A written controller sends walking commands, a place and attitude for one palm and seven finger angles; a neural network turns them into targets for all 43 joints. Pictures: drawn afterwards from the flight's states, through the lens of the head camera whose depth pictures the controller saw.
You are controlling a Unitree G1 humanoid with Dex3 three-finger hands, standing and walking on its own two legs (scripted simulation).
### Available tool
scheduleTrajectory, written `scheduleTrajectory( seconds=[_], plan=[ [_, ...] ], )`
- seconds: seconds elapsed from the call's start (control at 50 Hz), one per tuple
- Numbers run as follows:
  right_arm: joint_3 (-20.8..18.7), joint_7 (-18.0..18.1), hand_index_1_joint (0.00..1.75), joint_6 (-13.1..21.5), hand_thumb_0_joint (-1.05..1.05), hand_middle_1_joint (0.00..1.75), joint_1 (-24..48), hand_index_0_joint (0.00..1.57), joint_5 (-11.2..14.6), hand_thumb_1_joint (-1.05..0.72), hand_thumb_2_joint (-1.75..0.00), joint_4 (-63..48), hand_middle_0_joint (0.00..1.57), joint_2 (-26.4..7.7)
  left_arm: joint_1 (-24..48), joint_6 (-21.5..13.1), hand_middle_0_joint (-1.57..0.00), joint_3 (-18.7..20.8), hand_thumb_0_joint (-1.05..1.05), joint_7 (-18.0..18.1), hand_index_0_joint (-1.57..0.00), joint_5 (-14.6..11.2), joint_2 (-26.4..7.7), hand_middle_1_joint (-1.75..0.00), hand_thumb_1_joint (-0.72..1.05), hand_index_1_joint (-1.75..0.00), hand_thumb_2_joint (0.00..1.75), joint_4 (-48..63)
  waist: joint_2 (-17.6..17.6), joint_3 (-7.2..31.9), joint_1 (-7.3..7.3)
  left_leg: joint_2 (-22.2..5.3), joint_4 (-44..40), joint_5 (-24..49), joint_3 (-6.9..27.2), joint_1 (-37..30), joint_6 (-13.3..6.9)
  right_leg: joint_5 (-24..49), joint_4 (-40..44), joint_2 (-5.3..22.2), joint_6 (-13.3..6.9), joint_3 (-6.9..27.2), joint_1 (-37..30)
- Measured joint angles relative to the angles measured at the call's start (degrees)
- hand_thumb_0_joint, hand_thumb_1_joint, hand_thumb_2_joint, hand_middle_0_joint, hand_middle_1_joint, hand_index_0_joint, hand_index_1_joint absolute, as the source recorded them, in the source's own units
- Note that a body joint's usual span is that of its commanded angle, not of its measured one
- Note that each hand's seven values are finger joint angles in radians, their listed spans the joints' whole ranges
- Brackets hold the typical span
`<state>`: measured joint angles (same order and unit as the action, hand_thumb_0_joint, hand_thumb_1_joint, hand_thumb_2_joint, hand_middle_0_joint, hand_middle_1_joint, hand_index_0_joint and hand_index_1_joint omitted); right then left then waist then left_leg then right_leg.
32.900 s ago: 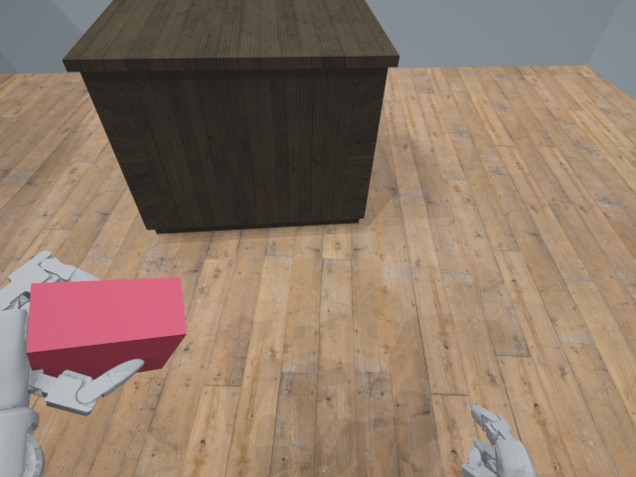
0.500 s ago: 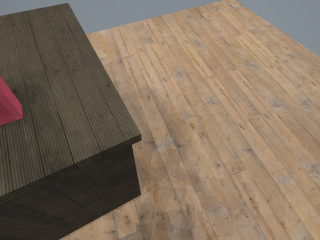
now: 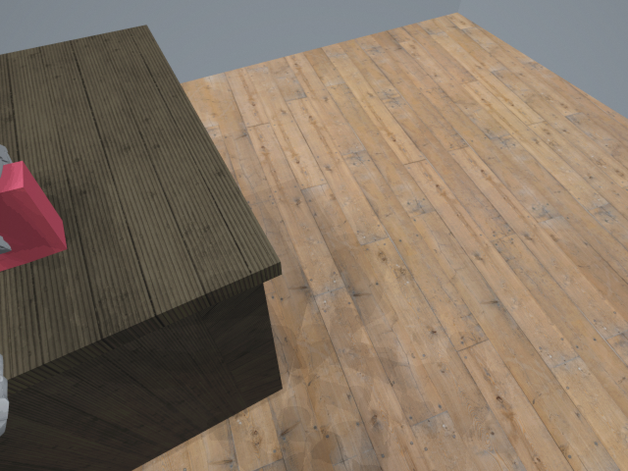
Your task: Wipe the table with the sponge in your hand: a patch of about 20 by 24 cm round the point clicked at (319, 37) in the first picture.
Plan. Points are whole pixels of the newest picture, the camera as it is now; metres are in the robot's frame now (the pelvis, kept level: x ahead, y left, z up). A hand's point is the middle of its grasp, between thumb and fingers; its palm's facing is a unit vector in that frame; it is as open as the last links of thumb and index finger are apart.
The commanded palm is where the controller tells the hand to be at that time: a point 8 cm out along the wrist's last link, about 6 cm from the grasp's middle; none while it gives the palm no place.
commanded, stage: wipe back along the first lane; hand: left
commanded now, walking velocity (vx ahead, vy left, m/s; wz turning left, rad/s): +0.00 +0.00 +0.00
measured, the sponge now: out of the picture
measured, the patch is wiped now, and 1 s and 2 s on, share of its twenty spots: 1.00 1.00 1.00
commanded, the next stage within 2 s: lift the sponge slowly off the table in 1.06 s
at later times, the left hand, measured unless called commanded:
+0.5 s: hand out of the picture +0.35 +0.39 +0.11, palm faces -0.03 +0.02 -1.00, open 10.0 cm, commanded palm +0.31 +0.37 +0.15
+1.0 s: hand out of the picture +0.30 +0.37 +0.11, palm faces -0.01 +0.02 -1.00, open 10.0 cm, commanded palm +0.26 +0.35 +0.15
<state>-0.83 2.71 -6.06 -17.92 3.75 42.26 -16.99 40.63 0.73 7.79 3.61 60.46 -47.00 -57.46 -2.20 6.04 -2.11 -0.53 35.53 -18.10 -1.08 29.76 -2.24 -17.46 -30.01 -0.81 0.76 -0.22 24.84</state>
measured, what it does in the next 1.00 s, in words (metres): stands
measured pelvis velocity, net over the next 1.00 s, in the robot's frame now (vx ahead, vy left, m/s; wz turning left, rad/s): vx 0.01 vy -0.01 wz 0.03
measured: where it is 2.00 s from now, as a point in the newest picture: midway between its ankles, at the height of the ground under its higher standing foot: outside the picture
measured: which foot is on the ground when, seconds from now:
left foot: down 0.00-1.00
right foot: down 0.00-1.00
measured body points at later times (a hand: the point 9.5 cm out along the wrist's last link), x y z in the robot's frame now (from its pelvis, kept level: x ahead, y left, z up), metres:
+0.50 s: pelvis +0.01 +0.00 +0.00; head +0.04 -0.01 +0.45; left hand +0.35 +0.39 +0.17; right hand +0.17 -0.25 -0.11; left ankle -0.01 +0.09 -0.73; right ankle -0.04 -0.14 -0.73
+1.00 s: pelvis +0.01 -0.01 +0.01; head +0.03 -0.03 +0.46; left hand +0.30 +0.36 +0.17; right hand +0.19 -0.26 -0.10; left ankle -0.01 +0.09 -0.73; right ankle -0.04 -0.14 -0.73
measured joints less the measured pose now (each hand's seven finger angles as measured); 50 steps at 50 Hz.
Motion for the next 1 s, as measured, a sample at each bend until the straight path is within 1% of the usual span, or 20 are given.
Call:
scheduleTrajectory(
  seconds=[0.12,0.26,0.34,0.52,0.7,0.9,1.0],
  plan=[
    [-0.24,-0.43,0.30,0.12,0.00,0.30,1.09,0.21,0.09,-0.90,-0.90,-0.36,0.20,-0.22,-3.73,1.42,-0.72,0.01,-0.01,0.24,-0.73,-1.49,1.35,-1.35,-0.49,-1.39,1.07,4.26,-0.20,0.29,0.79,0.12,-0.70,-0.14,-0.34,-1.39,-0.10,-0.12,0.54,0.13,0.12,0.34,-1.21],
    [-0.24,-1.22,0.30,-0.11,0.00,0.30,3.13,0.21,0.24,-0.90,-0.90,-1.58,0.20,-0.45,-10.17,4.86,-0.72,-0.05,-0.01,-0.19,-0.72,-4.08,4.07,-1.35,-0.48,-1.39,1.06,13.02,-0.64,0.71,1.95,0.48,-1.48,-0.40,-0.38,-3.63,-0.25,-0.47,1.21,0.49,0.32,0.37,-3.44],
    [0.18,-1.28,0.30,-0.17,0.00,0.30,4.83,0.21,0.23,-0.90,-0.90,-2.39,0.20,-0.36,-12.29,7.08,-0.71,-0.63,-0.02,-1.32,-0.72,-4.68,5.42,-1.35,-0.47,-1.39,1.06,16.87,-0.67,0.60,2.51,0.76,-1.94,-0.38,-0.12,-4.93,-0.27,-0.65,1.57,0.73,0.33,0.10,-4.82],
    [1.11,-0.95,0.30,0.27,0.00,0.30,7.72,0.21,-0.03,-0.90,-0.90,-4.37,0.20,0.05,-17.08,10.07,-0.71,-1.91,-0.02,-3.12,-0.71,-5.12,7.63,-1.35,-0.47,-1.39,1.05,24.89,-0.87,0.06,3.67,1.18,-2.85,-0.13,0.48,-7.15,-0.19,-0.76,2.27,1.09,0.29,-0.53,-7.21],
    [1.77,-0.42,0.30,0.70,0.00,0.30,8.44,0.21,-0.39,-0.90,-0.90,-4.40,0.20,0.32,-20.71,11.64,-0.71,-2.40,-0.02,-3.84,-0.71,-5.55,8.91,-1.35,-0.47,-1.39,1.05,30.00,-1.19,-0.59,4.46,1.32,-3.76,0.27,0.90,-8.86,0.05,-0.70,2.86,1.18,0.10,-0.95,-8.91],
    [1.60,-0.25,0.30,1.18,0.01,0.30,8.15,0.21,-0.62,-0.90,-0.90,-3.59,0.20,0.09,-27.58,12.54,-0.71,-1.31,-0.01,-3.59,-0.71,-6.99,9.67,-1.35,-0.47,-1.40,1.05,36.92,-1.81,-1.20,4.60,1.14,-4.78,0.53,0.76,-10.94,0.33,-0.57,3.49,1.02,-0.11,-0.78,-10.72],
    [1.54,0.00,0.30,1.39,0.01,0.30,8.52,0.21,-0.66,-0.90,-0.90,-3.06,0.20,-0.16,-30.01,13.29,-0.71,-1.48,-0.01,-3.35,-0.71,-7.49,10.07,-1.35,-0.46,-1.40,1.05,39.57,-1.93,-1.59,4.83,1.11,-5.24,0.70,0.78,-12.02,0.47,-0.54,3.67,0.98,-0.25,-0.79,-11.68]
  ],
)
